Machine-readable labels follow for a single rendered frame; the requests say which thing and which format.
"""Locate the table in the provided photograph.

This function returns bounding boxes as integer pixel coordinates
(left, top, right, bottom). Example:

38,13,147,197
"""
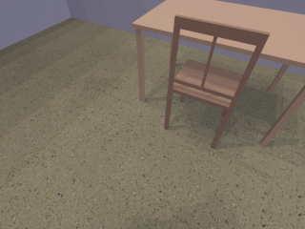
132,0,305,147

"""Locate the chair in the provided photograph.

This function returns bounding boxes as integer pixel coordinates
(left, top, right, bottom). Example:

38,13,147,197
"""
164,14,270,149

